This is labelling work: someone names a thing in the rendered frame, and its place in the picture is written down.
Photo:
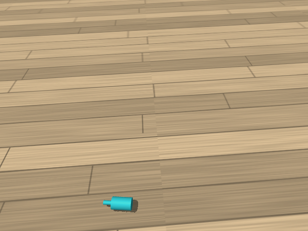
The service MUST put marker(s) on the bottle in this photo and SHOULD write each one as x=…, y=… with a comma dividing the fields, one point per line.
x=120, y=203

